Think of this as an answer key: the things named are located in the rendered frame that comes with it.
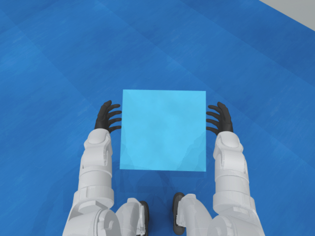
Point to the robot right hand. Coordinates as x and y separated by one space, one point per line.
225 123

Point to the robot right upper arm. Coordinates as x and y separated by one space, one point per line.
226 225

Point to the carton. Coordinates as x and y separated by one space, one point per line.
163 130

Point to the robot right forearm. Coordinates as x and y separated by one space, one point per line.
232 195

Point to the robot left forearm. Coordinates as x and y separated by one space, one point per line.
95 187

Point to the left robot thigh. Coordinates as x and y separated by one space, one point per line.
131 217

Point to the robot left upper arm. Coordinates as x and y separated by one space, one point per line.
101 222

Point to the robot left shin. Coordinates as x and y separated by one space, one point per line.
139 231

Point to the robot left hand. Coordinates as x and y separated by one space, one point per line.
103 117

